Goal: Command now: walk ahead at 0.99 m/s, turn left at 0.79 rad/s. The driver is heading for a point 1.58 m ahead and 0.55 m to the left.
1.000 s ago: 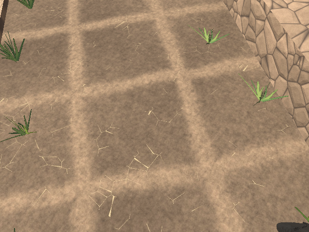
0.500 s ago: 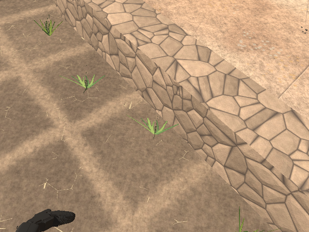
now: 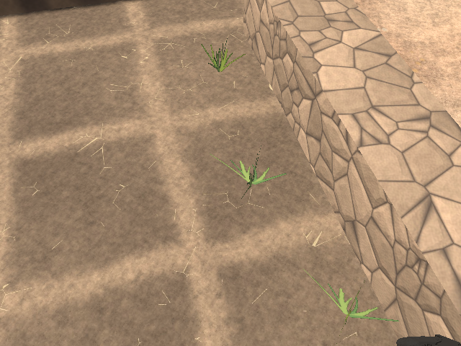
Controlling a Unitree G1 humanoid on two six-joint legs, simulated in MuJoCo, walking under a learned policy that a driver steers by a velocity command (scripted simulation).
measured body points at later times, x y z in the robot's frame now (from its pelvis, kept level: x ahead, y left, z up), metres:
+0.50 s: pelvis +0.47 +0.00 +0.02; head +0.51 +0.02 +0.46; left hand +0.57 +0.32 -0.05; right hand +0.62 -0.28 -0.10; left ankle +0.23 +0.01 -0.60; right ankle +0.62 -0.08 -0.70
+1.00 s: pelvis +0.86 +0.26 +0.03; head +0.87 +0.27 +0.48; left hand +0.70 +0.46 -0.10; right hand +1.12 +0.13 -0.09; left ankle +0.84 +0.31 -0.70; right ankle +0.83 +0.04 -0.57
